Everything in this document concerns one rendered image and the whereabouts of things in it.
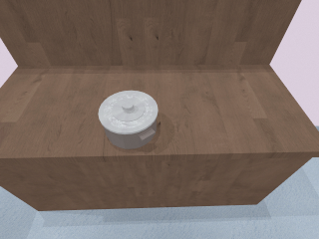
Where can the pot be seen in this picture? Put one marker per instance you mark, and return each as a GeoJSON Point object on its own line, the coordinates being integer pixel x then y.
{"type": "Point", "coordinates": [133, 140]}

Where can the table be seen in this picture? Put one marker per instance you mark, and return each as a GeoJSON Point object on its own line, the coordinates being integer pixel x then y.
{"type": "Point", "coordinates": [228, 130]}

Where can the lid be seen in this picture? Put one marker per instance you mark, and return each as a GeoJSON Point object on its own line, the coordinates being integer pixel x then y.
{"type": "Point", "coordinates": [115, 119]}

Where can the knob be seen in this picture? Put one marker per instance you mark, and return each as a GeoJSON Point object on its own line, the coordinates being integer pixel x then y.
{"type": "Point", "coordinates": [127, 105]}

